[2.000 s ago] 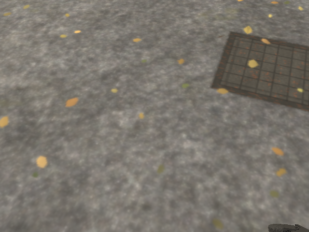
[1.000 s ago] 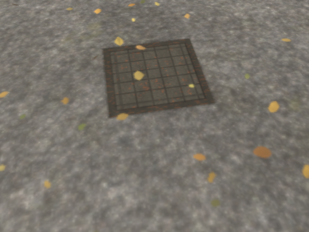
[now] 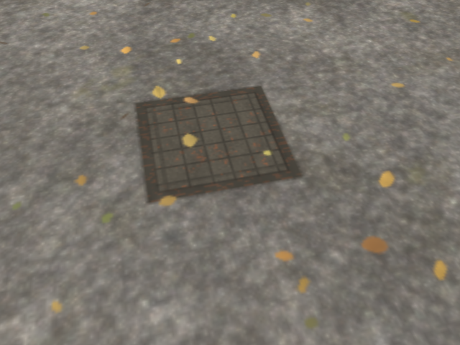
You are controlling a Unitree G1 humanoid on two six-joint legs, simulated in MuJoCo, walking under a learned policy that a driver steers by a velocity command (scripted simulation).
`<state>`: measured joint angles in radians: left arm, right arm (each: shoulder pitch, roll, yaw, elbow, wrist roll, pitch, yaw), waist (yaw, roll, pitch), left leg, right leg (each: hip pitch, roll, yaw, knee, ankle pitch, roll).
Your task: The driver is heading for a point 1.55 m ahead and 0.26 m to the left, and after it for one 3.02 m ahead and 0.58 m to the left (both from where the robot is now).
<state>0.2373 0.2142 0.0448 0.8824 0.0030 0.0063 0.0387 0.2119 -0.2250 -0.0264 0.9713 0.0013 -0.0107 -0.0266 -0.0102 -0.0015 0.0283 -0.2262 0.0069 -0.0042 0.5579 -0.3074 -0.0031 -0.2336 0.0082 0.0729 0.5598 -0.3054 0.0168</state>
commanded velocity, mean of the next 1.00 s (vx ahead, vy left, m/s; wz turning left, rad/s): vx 0.41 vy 0.00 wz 0.00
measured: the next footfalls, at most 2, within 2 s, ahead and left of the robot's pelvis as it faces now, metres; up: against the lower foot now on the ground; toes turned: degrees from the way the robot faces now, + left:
left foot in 0.62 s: +0.41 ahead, +0.12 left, +0.00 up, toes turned +2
right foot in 1.16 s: +0.72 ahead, -0.11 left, +0.00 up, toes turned -2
